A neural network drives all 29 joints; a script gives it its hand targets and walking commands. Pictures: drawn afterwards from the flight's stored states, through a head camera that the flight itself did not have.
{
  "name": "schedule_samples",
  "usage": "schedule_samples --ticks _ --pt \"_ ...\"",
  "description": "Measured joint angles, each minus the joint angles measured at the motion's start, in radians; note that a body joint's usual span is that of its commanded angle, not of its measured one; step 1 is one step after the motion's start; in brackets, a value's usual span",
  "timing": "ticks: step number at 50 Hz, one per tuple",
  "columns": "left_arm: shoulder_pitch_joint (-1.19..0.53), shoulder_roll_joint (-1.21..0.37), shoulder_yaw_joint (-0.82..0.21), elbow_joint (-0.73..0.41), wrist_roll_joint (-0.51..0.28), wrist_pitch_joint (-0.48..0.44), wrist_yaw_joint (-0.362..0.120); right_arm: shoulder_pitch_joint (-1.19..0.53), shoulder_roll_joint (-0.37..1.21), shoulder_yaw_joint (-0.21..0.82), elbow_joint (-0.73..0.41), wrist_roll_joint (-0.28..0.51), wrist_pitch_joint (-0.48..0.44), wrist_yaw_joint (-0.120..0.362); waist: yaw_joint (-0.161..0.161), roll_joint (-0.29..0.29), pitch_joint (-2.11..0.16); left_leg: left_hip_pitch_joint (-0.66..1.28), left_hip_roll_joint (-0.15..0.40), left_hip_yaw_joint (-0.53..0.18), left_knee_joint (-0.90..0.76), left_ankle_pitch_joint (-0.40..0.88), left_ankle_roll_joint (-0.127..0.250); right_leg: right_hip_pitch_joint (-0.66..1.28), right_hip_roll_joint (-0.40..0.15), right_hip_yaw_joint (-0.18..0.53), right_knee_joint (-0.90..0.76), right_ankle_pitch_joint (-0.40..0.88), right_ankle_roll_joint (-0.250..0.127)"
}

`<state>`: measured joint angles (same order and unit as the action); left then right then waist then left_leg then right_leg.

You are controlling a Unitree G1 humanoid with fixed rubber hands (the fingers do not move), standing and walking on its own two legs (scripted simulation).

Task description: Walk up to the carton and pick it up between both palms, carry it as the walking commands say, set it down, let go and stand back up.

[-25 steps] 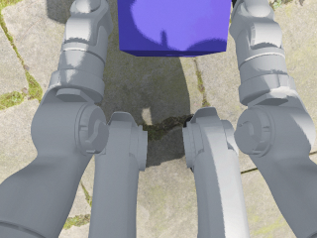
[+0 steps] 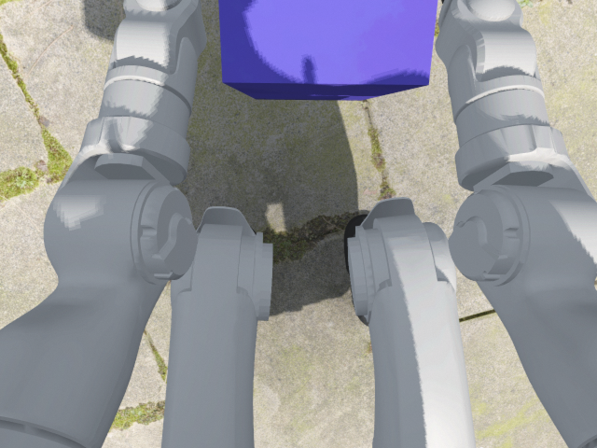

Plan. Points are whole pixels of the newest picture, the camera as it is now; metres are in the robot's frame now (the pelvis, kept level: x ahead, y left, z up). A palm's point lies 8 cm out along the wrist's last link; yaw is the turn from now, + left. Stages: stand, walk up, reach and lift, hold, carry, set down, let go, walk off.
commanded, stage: set down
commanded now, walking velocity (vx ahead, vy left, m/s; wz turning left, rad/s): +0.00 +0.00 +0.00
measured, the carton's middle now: out of the picture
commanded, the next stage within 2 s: let go in 1.60 s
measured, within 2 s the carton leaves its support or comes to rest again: neither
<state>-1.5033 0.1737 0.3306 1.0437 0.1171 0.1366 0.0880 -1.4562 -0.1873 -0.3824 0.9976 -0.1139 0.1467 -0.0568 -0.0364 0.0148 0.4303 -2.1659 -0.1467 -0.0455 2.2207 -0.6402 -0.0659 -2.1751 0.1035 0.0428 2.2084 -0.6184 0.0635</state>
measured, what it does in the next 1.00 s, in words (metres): rises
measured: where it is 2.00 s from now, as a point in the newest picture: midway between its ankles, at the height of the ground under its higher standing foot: (302, 293)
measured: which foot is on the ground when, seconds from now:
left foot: down 0.00-1.00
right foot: down 0.00-1.00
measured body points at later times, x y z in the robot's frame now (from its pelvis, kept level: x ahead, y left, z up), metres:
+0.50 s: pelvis +0.00 +0.00 +0.01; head +0.37 -0.01 +0.27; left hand +0.58 +0.14 -0.14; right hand +0.56 -0.20 -0.14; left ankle +0.10 +0.12 -0.34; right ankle +0.11 -0.12 -0.34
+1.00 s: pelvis +0.01 +0.00 +0.13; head +0.36 -0.01 +0.42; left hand +0.58 +0.14 +0.01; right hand +0.57 -0.20 +0.01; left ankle +0.10 +0.12 -0.34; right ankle +0.11 -0.12 -0.34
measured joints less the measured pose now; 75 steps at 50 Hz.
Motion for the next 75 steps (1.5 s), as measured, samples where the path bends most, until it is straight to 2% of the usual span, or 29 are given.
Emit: schedule_samples --ticks 4,8,14,18,24,31,41,52,61,75 --pt "-0.015 0.026 -0.026 0.033 -0.026 -0.024 0.020 -0.017 -0.023 0.034 0.041 0.024 -0.031 -0.025 0.001 -0.009 0.007 0.003 0.005 0.002 -0.009 0.002 -0.001 0.000 0.000 0.000 -0.008 0.004 -0.002" --pt "-0.005 0.087 -0.085 0.047 -0.110 -0.040 0.036 -0.021 -0.070 0.095 0.076 0.105 -0.054 -0.046 0.003 -0.014 -0.007 -0.007 0.013 0.002 -0.022 0.005 0.001 -0.011 -0.004 -0.003 -0.021 0.009 -0.008" --pt "0.021 0.150 -0.174 0.070 -0.220 -0.054 0.025 -0.009 -0.128 0.173 0.112 0.203 -0.076 -0.043 0.001 -0.005 -0.059 -0.040 0.023 0.005 -0.037 0.013 0.009 -0.042 -0.017 -0.010 -0.037 0.014 -0.015" --pt "0.026 0.152 -0.196 0.071 -0.244 -0.057 0.024 0.003 -0.140 0.192 0.110 0.235 -0.078 -0.039 0.000 -0.004 -0.087 -0.058 0.030 0.007 -0.040 0.017 0.015 -0.058 -0.023 -0.014 -0.041 0.018 -0.018" --pt "0.048 0.131 -0.197 -0.006 -0.240 -0.038 0.046 0.039 -0.134 0.202 0.026 0.256 -0.055 -0.055 0.006 -0.009 -0.125 -0.060 0.042 0.010 -0.056 0.019 0.019 -0.064 -0.020 -0.014 -0.060 0.027 -0.019" --pt "0.088 0.111 -0.166 -0.063 -0.218 0.001 0.056 0.079 -0.110 0.178 -0.041 0.227 -0.017 -0.068 0.009 -0.008 -0.207 -0.020 0.049 0.014 -0.144 0.031 0.025 -0.026 -0.022 -0.004 -0.144 0.039 -0.022" --pt "0.130 0.081 -0.106 -0.076 -0.155 0.023 0.044 0.125 -0.079 0.112 -0.060 0.155 0.003 -0.053 0.005 -0.005 -0.338 0.062 0.051 0.007 -0.339 0.073 0.029 0.056 -0.030 0.003 -0.333 0.074 -0.029" --pt "0.200 0.056 -0.068 -0.143 -0.116 0.040 0.030 0.189 -0.055 0.083 -0.121 0.127 0.019 -0.044 0.007 -0.007 -0.406 0.185 0.057 0.001 -0.543 0.119 0.031 0.176 -0.031 0.014 -0.532 0.118 -0.035" --pt "0.258 0.050 -0.044 -0.188 -0.093 0.053 0.008 0.251 -0.033 0.067 -0.174 0.113 0.032 -0.032 0.004 -0.010 -0.437 0.327 0.065 -0.011 -0.740 0.173 0.032 0.317 -0.031 0.019 -0.728 0.173 -0.041" --pt "0.318 0.021 0.014 -0.185 -0.025 0.019 -0.043 0.309 0.013 0.015 -0.177 0.049 0.002 0.003 0.008 -0.008 -0.447 0.608 0.080 -0.031 -1.113 0.302 0.035 0.602 -0.040 0.025 -1.104 0.301 -0.049"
